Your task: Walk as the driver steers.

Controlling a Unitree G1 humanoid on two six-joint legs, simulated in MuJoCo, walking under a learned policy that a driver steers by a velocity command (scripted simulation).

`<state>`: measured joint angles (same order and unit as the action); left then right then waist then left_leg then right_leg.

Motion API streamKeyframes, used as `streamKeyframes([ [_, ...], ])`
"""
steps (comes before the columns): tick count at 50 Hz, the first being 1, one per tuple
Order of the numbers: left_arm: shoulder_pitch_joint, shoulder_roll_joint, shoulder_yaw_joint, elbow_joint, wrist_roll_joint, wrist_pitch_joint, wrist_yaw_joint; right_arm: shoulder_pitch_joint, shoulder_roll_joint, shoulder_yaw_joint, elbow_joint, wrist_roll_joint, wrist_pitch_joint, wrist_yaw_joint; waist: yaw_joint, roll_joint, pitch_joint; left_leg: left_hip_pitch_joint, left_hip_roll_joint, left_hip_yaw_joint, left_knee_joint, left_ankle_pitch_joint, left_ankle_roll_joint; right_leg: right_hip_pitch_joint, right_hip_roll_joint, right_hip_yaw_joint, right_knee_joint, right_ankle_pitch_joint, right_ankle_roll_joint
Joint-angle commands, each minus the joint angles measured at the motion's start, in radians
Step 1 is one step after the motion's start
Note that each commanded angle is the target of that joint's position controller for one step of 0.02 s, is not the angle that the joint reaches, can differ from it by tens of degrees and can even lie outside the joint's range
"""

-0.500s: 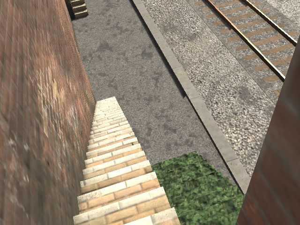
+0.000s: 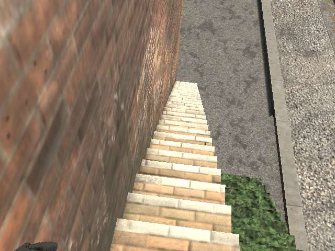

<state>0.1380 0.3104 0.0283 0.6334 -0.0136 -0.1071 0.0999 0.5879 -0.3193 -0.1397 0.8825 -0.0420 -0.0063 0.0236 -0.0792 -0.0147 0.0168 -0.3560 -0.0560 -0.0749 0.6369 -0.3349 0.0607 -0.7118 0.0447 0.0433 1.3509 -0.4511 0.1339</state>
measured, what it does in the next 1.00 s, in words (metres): steps on the spot: right foot, then left foot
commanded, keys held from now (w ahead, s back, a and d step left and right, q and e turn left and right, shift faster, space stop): q+shift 0.14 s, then shift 0.12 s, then w+shift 0.08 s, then w+e+shift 0.66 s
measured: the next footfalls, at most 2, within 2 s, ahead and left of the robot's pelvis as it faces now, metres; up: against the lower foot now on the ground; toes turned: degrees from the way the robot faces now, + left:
right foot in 0.22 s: +0.04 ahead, -0.12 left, +0.00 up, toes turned +18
left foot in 0.52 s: +0.05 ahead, +0.15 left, +0.00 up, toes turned +10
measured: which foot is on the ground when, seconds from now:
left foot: down 0.00-0.26, up 0.28-0.50, down 0.52-0.98, up 1.00-1.00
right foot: up 0.00-0.20, down 0.22-0.56, up 0.58-0.96, down 0.98-1.00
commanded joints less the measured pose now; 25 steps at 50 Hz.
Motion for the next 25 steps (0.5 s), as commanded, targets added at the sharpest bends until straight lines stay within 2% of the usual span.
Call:
streamKeyframes([
  [1, -0.003, 0.094, 0.026, -0.098, -0.017, 0.015, -0.013, -0.137, -0.122, 0.023, -0.204, -0.001, -0.119, 0.023, 0.103, 0.103, -0.119, 0.041, 0.24, -0.337, -0.152, 0.696, 0.217, 0.073, 0.002, 0.058, -0.007, 0.052, 0.004],
  [2, -0.002, 0.082, 0.019, -0.103, -0.018, 0.021, -0.011, -0.12, -0.117, 0.023, -0.192, 0.002, -0.122, 0.021, 0.09, 0.101, -0.11, 0.071, 0.236, -0.384, -0.155, 0.636, 0.216, 0.055, -0.002, 0.062, -0.068, 0.046, 0.011],
  [3, 0.029, 0.072, 0.016, -0.106, 0.001, 0.034, -0.014, -0.105, -0.119, 0.022, -0.184, 0.007, -0.137, 0.016, 0.109, 0.137, -0.117, 0.066, 0.217, -0.393, -0.166, 0.6, 0.197, 0.092, -0.008, 0.076, -0.161, 0.077, 0.008],
  [5, 0.002, 0.049, 0.009, -0.114, 0.003, 0.052, -0.021, -0.127, -0.141, 0.019, -0.18, 0.013, -0.14, 0.022, 0.094, 0.13, -0.106, 0.08, 0.198, -0.464, -0.161, 0.519, 0.195, 0.126, 0.003, 0.062, -0.318, 0.085, 0.015],
  [6, -0.03, -0.002, -0.008, -0.15, 0.005, 0.047, -0.03, -0.125, -0.089, 0.033, -0.18, 0.019, -0.123, 0.017, 0.073, 0.135, -0.099, 0.074, 0.155, -0.487, -0.183, 0.33, 0.185, 0.161, 0.016, 0.063, -0.484, 0.092, 0.011],
  [7, -0.052, -0.035, -0.011, -0.164, -0.003, 0.046, -0.034, -0.128, -0.092, 0.034, -0.177, 0.02, -0.107, 0.016, 0.068, 0.164, -0.075, 0.023, 0.124, -0.52, -0.205, 0.184, 0.176, 0.229, 0.05, 0.054, -0.578, 0.055, 0.0],
  [8, -0.01, -0.037, -0.012, -0.153, -0.008, 0.047, -0.042, -0.165, -0.119, 0.024, -0.188, 0.015, -0.094, 0.017, 0.077, 0.176, -0.077, -0.004, 0.131, -0.539, -0.219, 0.107, 0.173, 0.285, 0.06, 0.039, -0.642, 0.016, -0.01],
  [9, 0.032, -0.027, -0.007, -0.138, -0.013, 0.048, -0.052, -0.173, -0.128, 0.02, -0.197, 0.013, -0.083, 0.014, 0.078, 0.182, -0.087, -0.039, 0.143, -0.583, -0.236, 0.042, 0.167, 0.362, 0.056, 0.041, -0.714, 0.022, -0.025],
  [10, 0.054, -0.021, 0.001, -0.134, -0.016, 0.049, -0.072, -0.178, -0.127, 0.022, -0.193, 0.013, -0.07, 0.013, 0.085, 0.148, -0.097, -0.098, 0.155, -0.622, -0.263, -0.004, 0.156, 0.465, 0.046, 0.032, -0.813, 0.132, -0.056],
  [11, 0.093, -0.022, 0.003, -0.134, -0.027, 0.049, -0.087, -0.158, -0.098, 0.038, -0.166, 0.025, -0.056, 0.006, 0.119, 0.147, -0.103, -0.182, 0.145, -0.651, -0.257, -0.075, 0.121, 0.62, 0.005, 0.045, -0.948, 0.322, -0.104],
  [12, 0.135, -0.016, 0.006, -0.13, -0.023, 0.048, -0.091, -0.065, -0.051, 0.062, -0.119, 0.029, -0.048, 0.0, 0.119, 0.141, -0.144, -0.271, 0.124, -0.626, -0.226, -0.175, 0.068, 0.818, -0.084, 0.074, -0.989, 0.462, -0.167],
  [13, 0.135, 0.046, 0.016, -0.161, -0.041, 0.044, -0.081, 0.058, 0.077, 0.105, -0.152, 0.015, -0.051, 0.001, 0.058, -0.051, -0.294, -0.414, 0.01, -0.412, -0.05, -0.328, -0.077, 1.033, -0.387, 0.425, -0.973, 0.793, -0.48],
  [14, 0.152, 0.082, 0.046, -0.165, 0.012, 0.034, -0.076, -0.048, 0.017, 0.098, -0.177, 0.006, -0.067, -0.018, 0.123, -0.042, -0.198, -0.623, -0.053, -0.217, 0.222, -0.237, -0.195, 1.028, -0.536, 0.547, -1.06, 0.746, -0.591],
  [15, 0.142, 0.039, 0.051, -0.158, 0.043, 0.027, -0.082, -0.144, -0.065, 0.069, -0.136, 0.003, -0.076, -0.033, 0.15, 0.042, -0.17, -0.598, 0.013, -0.194, 0.315, -0.098, -0.207, 0.898, -0.436, 0.408, -1.102, 0.476, -0.494],
  [16, 0.045, -0.07, 0.009, -0.181, 0.014, 0.022, -0.126, -0.134, -0.053, 0.072, -0.108, 0.015, -0.078, -0.03, 0.095, -0.033, -0.106, -0.563, 0.017, -0.179, 0.283, 0.0, -0.23, 0.798, -0.344, 0.332, -1.158, 0.211, -0.392],
  [17, 0.022, -0.119, -0.008, -0.174, -0.016, 0.023, -0.15, -0.141, -0.03, 0.071, -0.073, 0.015, -0.076, -0.019, 0.087, -0.08, -0.067, -0.547, 0.02, -0.159, 0.262, 0.037, -0.233, 0.761, -0.295, 0.285, -1.19, 0.079, -0.318],
  [18, -0.075, -0.198, -0.046, -0.184, -0.04, 0.014, -0.173, -0.11, 0.02, 0.083, -0.044, 0.014, -0.091, 0.003, 0.016, -0.062, -0.041, -0.386, 0.067, -0.145, 0.245, 0.049, -0.263, 0.587, -0.244, 0.208, -1.16, 0.102, -0.246],
  [19, -0.146, -0.181, -0.047, -0.193, -0.049, 0.008, -0.182, -0.071, 0.054, 0.093, -0.016, 0.014, -0.099, 0.026, -0.028, -0.046, -0.041, -0.217, 0.075, -0.069, 0.218, 0.059, -0.271, 0.417, -0.198, 0.125, -1.146, 0.073, -0.198],
  [20, -0.171, -0.133, -0.036, -0.184, -0.051, 0.006, -0.182, -0.075, 0.104, 0.11, -0.015, 0.016, -0.104, 0.049, -0.038, -0.046, -0.032, -0.064, 0.075, -0.002, 0.137, 0.05, -0.277, 0.274, -0.152, 0.066, -1.131, 0.018, -0.163],
  [21, 0.102, 0.17, 0.075, -0.063, -0.005, 0.042, -0.111, -0.231, 0.02, 0.074, -0.089, 0.028, -0.063, 0.031, 0.083, -0.133, -0.146, 0.002, 0.007, 0.078, 0.026, 0.185, -0.136, 0.426, -0.185, 0.107, -1.125, 0.022, -0.211],
  [22, 0.136, 0.172, 0.078, -0.045, 0.009, 0.056, -0.097, -0.284, 0.005, 0.074, -0.12, 0.022, -0.047, 0.029, 0.089, -0.138, -0.113, -0.042, 0.018, 0.088, -0.022, 0.154, -0.106, 0.457, -0.192, 0.137, -1.115, -0.02, -0.229],
  [23, -0.081, -0.104, -0.004, -0.142, -0.009, 0.009, -0.152, -0.204, 0.178, 0.143, -0.101, 0.038, -0.107, 0.049, 0.016, 0.028, 0.098, -0.073, 0.079, 0.014, -0.024, 0.02, -0.212, 0.271, -0.205, 0.165, -1.098, -0.043, -0.219],
  [24, -0.152, -0.178, -0.037, -0.144, -0.041, 0.004, -0.168, -0.145, 0.242, 0.179, -0.077, 0.039, -0.115, 0.055, -0.034, 0.035, 0.004, 0.062, 0.087, 0.035, -0.071, 0.021, -0.238, 0.265, -0.17, 0.152, -1.024, -0.084, -0.18],
  [25, 0.032, 0.118, 0.066, -0.075, 0.011, 0.053, -0.122, -0.156, 0.014, 0.085, -0.098, 0.029, -0.083, -0.002, 0.049, -0.174, -0.157, 0.08, 0.032, 0.113, -0.136, 0.058, -0.113, 0.451, -0.143, 0.159, -0.977, -0.088, -0.231],
])
Keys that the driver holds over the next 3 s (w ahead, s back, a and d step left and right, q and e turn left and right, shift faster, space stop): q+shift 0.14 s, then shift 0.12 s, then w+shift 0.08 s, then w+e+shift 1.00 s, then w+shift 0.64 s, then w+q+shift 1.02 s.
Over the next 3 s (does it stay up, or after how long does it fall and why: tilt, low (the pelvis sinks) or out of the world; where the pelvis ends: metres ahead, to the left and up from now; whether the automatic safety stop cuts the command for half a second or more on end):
stays up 0.86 -0.26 -0.44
